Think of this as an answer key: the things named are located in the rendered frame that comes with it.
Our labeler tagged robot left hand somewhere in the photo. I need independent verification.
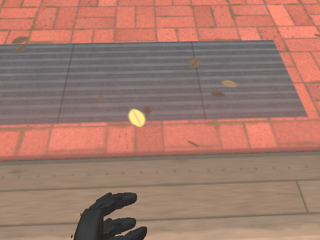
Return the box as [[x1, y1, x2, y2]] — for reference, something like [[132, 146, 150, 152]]
[[71, 192, 147, 240]]

